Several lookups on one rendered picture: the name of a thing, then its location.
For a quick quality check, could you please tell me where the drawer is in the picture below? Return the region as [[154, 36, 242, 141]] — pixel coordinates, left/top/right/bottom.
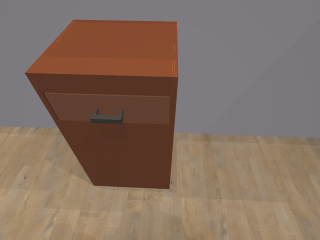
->
[[44, 92, 170, 124]]

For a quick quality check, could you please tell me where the cabinet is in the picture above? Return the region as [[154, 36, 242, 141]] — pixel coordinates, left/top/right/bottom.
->
[[25, 19, 179, 189]]

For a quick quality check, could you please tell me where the handle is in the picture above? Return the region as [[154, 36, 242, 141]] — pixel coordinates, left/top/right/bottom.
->
[[90, 108, 124, 124]]

